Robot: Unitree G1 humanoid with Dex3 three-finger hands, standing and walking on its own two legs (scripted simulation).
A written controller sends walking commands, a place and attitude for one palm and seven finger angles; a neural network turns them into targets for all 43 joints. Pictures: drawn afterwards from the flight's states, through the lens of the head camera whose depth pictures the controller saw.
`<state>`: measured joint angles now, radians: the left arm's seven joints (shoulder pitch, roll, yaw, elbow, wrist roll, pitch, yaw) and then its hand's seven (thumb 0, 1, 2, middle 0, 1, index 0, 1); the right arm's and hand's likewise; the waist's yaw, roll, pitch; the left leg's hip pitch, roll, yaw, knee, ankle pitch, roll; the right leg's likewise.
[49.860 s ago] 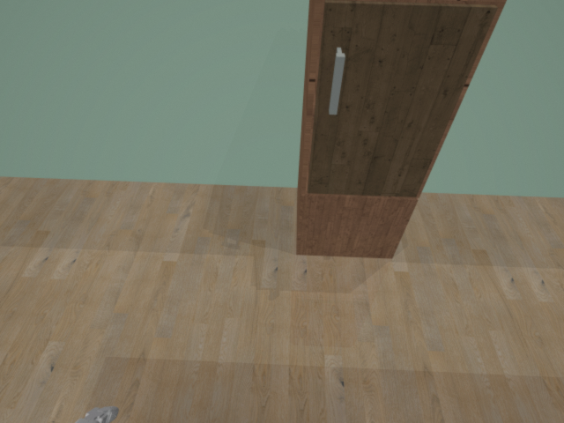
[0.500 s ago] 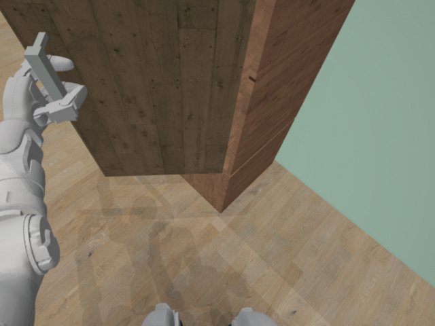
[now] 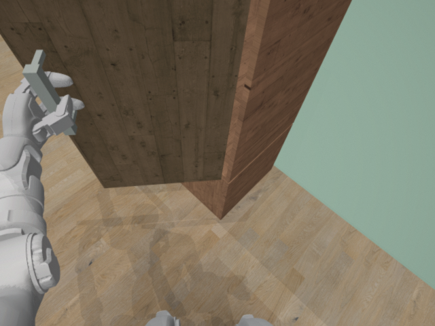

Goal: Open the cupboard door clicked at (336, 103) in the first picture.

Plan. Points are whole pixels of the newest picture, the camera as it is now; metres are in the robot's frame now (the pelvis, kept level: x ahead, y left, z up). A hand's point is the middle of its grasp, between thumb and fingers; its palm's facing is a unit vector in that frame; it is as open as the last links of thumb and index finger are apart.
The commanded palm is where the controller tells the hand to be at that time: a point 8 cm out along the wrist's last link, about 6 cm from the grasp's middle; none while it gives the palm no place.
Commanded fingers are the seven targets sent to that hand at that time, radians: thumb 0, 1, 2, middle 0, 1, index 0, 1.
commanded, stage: pull the door open along its arc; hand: left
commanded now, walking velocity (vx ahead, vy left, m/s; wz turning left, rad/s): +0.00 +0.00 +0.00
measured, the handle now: (56, 96) +0.51 +0.27 +0.10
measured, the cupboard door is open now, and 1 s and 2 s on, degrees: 50 95 93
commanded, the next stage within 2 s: open thumb and fingers to let go in 0.86 s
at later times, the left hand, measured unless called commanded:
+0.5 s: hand (92, 196) +0.31 +0.17 +0.10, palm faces +0.20 -0.98 +0.08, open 6.0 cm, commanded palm +0.26 +0.25 +0.10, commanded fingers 0.00 0.90 0.90 -0.40 -1.35 -0.40 -1.35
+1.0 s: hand (149, 233) +0.25 +0.09 +0.10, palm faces +0.46 -0.89 +0.01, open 5.9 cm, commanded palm +0.21 +0.14 +0.10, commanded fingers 0.00 0.69 0.81 -0.38 -1.33 -0.38 -1.33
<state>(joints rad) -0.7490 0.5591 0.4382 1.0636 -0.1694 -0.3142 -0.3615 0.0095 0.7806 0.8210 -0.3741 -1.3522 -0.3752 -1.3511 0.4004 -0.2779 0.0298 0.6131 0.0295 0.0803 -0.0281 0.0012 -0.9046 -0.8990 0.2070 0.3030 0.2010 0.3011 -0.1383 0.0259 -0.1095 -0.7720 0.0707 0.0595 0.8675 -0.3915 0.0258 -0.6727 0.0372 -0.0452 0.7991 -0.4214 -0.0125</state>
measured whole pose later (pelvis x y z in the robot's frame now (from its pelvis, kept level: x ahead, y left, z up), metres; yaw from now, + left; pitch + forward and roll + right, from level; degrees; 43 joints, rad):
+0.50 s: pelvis +0.01 -0.01 +0.01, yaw +1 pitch +8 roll +0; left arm 0.02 0.14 0.21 0.14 -0.25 -0.16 -0.03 0.01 0.69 0.74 -0.38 -1.33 -0.37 -1.30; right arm 0.20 -0.22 0.02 0.51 0.04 0.01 0.01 0.01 -0.91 -0.90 0.20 0.30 0.20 0.30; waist -0.02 0.03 -0.12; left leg -0.53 0.05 0.08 0.75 -0.36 0.01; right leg -0.46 0.02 -0.03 0.74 -0.43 -0.03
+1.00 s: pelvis +0.00 -0.05 +0.02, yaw +4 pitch +3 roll +1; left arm 0.27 -0.04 -0.07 -0.08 -0.04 -0.15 0.40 0.02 0.71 0.78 -0.33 -1.33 -0.36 -1.33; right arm 0.24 -0.24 0.00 0.59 -0.04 0.04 -0.02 0.01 -0.91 -0.90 0.20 0.30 0.20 0.30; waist -0.02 0.05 -0.07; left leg -0.42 0.05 0.01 0.69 -0.32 -0.03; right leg -0.34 0.03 -0.10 0.71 -0.43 -0.08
